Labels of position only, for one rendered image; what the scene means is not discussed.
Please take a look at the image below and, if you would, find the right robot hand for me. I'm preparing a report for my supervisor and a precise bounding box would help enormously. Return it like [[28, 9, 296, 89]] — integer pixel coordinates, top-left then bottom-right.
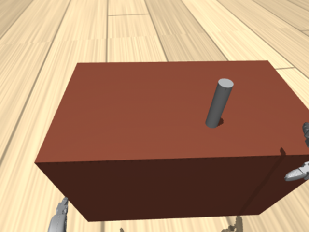
[[284, 122, 309, 181]]

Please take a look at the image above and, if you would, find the can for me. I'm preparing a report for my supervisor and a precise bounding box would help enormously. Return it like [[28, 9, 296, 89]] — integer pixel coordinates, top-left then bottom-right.
[[205, 78, 234, 128]]

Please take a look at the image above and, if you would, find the left robot hand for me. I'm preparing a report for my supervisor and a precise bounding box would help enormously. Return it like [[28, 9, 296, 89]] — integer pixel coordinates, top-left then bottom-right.
[[48, 197, 69, 232]]

